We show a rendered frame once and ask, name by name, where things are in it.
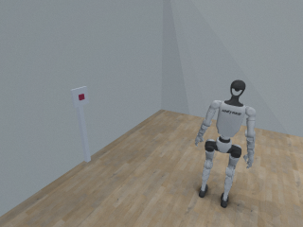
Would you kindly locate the panel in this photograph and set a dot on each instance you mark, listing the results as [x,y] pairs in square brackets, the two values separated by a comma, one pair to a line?
[78,104]

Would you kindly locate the robot right hand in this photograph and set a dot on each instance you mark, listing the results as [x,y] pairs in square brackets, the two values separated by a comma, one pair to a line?
[250,160]

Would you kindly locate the left robot upper arm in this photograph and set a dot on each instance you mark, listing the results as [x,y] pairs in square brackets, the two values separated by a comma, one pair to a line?
[211,111]

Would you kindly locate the left robot shin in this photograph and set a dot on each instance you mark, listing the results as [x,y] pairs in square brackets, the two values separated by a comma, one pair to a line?
[205,176]

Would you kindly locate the robot right forearm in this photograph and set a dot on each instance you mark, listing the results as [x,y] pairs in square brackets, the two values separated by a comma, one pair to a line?
[251,145]

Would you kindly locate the robot head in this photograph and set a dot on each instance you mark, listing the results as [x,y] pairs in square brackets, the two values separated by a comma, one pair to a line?
[234,100]

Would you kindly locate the right robot upper arm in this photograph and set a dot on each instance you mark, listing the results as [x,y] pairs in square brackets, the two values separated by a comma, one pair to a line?
[250,121]

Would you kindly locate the robot left hand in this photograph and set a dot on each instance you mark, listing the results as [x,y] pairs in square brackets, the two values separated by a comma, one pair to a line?
[197,140]

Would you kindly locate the button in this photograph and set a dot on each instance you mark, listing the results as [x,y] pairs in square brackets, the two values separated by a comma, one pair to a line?
[81,97]

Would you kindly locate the robot left forearm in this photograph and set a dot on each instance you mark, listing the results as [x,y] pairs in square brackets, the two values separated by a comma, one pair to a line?
[202,130]

